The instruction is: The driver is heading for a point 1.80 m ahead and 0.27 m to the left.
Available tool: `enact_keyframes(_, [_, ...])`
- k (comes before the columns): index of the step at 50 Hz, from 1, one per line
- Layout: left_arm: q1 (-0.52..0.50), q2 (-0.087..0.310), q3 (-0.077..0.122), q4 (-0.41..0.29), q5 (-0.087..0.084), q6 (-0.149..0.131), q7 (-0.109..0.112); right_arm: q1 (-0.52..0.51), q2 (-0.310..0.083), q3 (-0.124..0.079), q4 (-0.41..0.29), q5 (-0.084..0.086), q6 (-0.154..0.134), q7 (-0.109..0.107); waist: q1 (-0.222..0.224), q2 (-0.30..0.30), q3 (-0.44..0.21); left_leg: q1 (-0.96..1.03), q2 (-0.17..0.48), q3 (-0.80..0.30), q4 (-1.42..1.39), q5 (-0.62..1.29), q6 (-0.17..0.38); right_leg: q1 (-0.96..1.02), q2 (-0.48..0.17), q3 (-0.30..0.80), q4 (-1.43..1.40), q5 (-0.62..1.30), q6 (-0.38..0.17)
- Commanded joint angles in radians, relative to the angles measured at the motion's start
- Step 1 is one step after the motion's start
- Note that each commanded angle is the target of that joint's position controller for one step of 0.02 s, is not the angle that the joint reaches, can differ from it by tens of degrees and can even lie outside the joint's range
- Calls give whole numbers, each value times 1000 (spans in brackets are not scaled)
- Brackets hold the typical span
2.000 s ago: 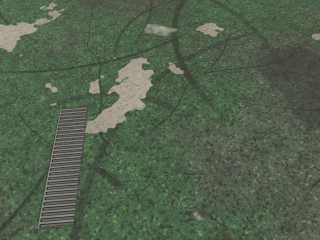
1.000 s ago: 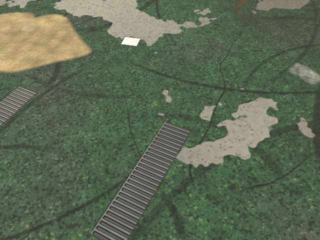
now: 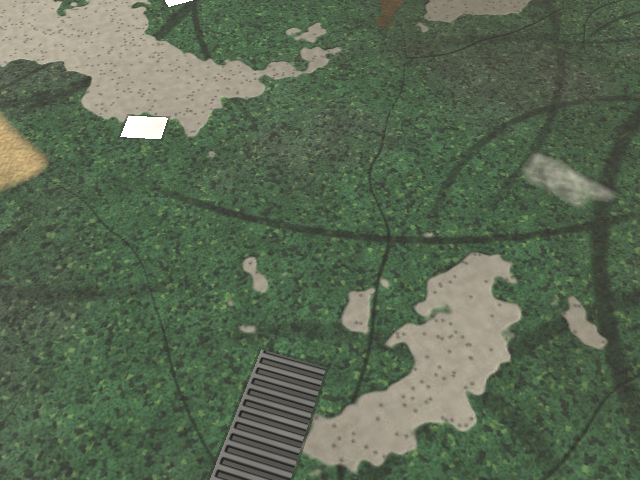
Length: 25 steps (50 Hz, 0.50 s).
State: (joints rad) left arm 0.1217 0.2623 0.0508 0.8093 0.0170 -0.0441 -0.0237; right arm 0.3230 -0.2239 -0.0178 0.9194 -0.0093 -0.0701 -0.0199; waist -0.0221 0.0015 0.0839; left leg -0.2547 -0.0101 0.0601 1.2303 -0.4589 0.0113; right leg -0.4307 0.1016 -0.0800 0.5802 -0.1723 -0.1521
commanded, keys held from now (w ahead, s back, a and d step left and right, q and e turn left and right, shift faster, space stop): e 0.20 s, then q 0.76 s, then w+q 0.04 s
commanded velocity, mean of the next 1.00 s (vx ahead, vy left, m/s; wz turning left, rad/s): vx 0.07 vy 0.00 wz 0.11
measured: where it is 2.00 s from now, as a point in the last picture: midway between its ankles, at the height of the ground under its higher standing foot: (242, 471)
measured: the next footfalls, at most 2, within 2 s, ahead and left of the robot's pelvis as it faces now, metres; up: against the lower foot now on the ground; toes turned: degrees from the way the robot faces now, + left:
left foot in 0.46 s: +0.21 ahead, +0.13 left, +0.00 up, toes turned -7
right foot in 0.88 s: +0.18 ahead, -0.08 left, +0.00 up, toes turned +12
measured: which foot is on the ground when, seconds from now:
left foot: up 0.00-0.44, down 0.46-0.88, up 0.90-1.00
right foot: down 0.00-0.48, up 0.50-0.86, down 0.88-1.00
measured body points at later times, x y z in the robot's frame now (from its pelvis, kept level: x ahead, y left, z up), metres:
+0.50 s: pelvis +0.13 +0.03 +0.01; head +0.15 +0.04 +0.46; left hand +0.25 +0.28 -0.12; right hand +0.20 -0.24 -0.11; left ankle +0.17 +0.13 -0.72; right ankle +0.09 -0.04 -0.72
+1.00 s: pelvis +0.13 +0.00 +0.02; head +0.16 -0.02 +0.47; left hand +0.18 +0.29 -0.08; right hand +0.28 -0.27 -0.11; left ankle +0.11 +0.12 -0.66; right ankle +0.14 -0.09 -0.72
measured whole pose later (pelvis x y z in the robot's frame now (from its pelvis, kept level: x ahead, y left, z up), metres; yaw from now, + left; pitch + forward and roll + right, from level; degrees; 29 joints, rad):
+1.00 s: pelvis +0.13 +0.00 +0.02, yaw +11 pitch +0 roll +1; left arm 0.21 0.27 0.02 0.78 0.03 0.02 0.05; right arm 0.20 -0.33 -0.10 0.81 -0.03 0.06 0.01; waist -0.01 0.05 0.05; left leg -0.47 -0.11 -0.11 0.97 -0.40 0.00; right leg -0.20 0.02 -0.01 0.42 -0.23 -0.05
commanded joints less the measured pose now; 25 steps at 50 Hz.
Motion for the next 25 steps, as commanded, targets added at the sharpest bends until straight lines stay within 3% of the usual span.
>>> enact_keyframes(1, [146,126,43,-9,-25,12,22,-26,-135,-28,-107,-12,-11,-2,37,38,-124,-359,74,-105,100,76,-16,386,-339,400,-225,753,-190])
enact_keyframes(2, [124,105,35,-12,-28,15,25,-5,-129,-27,-111,-27,12,0,6,26,-109,-298,80,-103,45,80,-31,296,-297,350,-254,742,-169])
enact_keyframes(3, [124,109,33,-12,-23,12,23,11,-118,-27,-112,-31,35,2,-8,18,-115,-257,77,-99,-3,81,-42,251,-279,324,-261,760,-156])
enact_keyframes(6, [139,161,47,-15,-10,4,18,11,-95,-24,-130,-28,64,1,-22,-6,-155,-239,61,-77,-103,134,-65,213,-234,283,-246,836,-132])
enact_keyframes(11, [183,161,48,-22,-13,29,29,-102,-120,-31,-177,-21,84,-3,20,-61,-168,-313,66,-85,-234,241,-75,273,-209,318,-235,666,-56])
enact_keyframes(15, [216,116,27,-6,4,31,37,-146,-110,-23,-175,-12,87,-3,55,-80,-145,-288,76,-82,-360,258,-50,341,-239,313,-249,632,-37])
enact_keyframes(18, [198,84,3,9,19,28,42,-140,-96,-14,-153,-2,85,-3,57,-80,-134,-154,55,-71,-492,209,-22,330,-252,279,-236,643,-38])
enact_keyframes(20, [182,105,0,17,22,30,48,-131,-106,-15,-144,3,83,-6,55,-89,-112,-81,25,-61,-581,155,1,325,-270,284,-206,625,-41])
enact_keyframes(21, [168,126,5,19,14,34,54,-119,-114,-18,-141,3,80,-8,42,-86,-96,-55,12,-54,-652,154,15,330,-274,288,-173,604,-37])
enact_keyframes(22, [159,144,9,21,3,39,61,-98,-117,-18,-136,1,73,-8,22,-68,-86,-5,10,-62,-773,231,29,323,-267,283,-131,564,-18])
enact_keyframes(23, [168,153,11,18,-2,38,67,-77,-144,-24,-132,-5,63,-10,17,-26,-99,73,52,-135,-851,409,46,296,-243,275,-88,460,18])
enact_keyframes(24, [185,132,6,-7,1,34,72,-46,-218,-37,-136,-17,54,-13,38,89,-141,151,191,-317,-848,719,87,238,-166,216,36,256,54])
enact_keyframes(25, [216,95,4,3,-8,48,73,-67,-252,-49,-134,3,61,-5,60,220,-142,173,330,-464,-822,1055,248,138,-20,106,119,-184,97])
